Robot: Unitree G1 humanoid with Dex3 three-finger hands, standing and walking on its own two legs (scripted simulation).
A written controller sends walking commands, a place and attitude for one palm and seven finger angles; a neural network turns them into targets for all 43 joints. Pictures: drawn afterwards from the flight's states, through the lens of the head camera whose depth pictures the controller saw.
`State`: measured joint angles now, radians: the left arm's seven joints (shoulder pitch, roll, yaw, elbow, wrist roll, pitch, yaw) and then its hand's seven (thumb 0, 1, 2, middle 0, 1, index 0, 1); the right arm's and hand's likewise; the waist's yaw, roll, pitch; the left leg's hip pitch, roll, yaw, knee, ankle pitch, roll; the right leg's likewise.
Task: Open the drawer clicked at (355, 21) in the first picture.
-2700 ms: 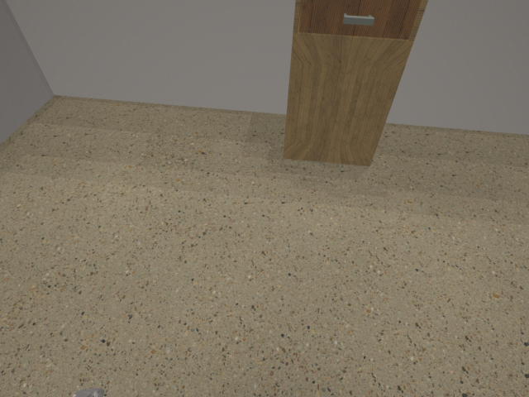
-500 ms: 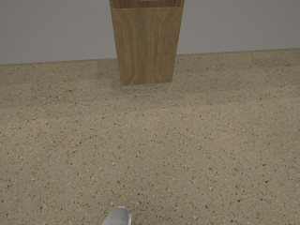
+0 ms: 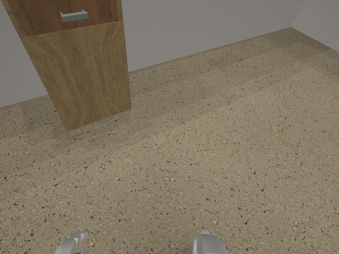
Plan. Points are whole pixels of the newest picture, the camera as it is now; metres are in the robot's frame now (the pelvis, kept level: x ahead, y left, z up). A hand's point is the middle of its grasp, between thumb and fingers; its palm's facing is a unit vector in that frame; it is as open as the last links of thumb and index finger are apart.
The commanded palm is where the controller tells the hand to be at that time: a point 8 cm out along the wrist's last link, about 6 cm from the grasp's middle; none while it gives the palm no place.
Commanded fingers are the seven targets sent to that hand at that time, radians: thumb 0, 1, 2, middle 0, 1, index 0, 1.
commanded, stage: walk to a spot facing it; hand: left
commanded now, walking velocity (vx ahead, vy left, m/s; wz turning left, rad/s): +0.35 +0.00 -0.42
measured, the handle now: (73, 14) +1.10 +0.48 +0.02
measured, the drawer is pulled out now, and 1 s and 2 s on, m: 0.00 0.00 0.00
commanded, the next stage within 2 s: turn to face it in 0.98 s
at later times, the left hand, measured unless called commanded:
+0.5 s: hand (107, 198) +0.30 +0.19 -0.18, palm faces -0.11 -0.97 -0.23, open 7.2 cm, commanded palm none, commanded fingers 0.00 0.90 0.90 -0.20 -0.30 -0.20 -0.30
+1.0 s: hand (147, 122) +0.61 +0.09 -0.17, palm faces -0.42 -0.90 -0.14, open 7.4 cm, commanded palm none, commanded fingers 0.00 0.90 0.90 -0.20 -0.30 -0.20 -0.30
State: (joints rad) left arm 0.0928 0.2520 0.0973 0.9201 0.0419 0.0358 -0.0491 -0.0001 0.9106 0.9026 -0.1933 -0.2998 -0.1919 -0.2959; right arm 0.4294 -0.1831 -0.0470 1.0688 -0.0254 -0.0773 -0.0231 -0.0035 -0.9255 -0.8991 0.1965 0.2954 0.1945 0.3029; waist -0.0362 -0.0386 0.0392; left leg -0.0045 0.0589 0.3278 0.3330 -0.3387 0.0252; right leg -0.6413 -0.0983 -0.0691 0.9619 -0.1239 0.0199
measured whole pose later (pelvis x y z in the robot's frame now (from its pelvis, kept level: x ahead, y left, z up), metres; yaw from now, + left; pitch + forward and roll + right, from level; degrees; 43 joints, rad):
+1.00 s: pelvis +0.45 -0.03 -0.01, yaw -25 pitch +0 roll +0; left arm 0.13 0.18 0.09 0.96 0.03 0.04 -0.05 0.00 0.91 0.90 -0.20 -0.30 -0.20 -0.30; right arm 0.41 -0.14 -0.06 1.07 -0.03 -0.05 -0.01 0.00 -0.92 -0.90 0.20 0.30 0.20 0.30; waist -0.04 -0.02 0.08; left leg 0.03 0.13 0.40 0.40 -0.39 -0.04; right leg -0.58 -0.09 -0.13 0.78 -0.18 0.00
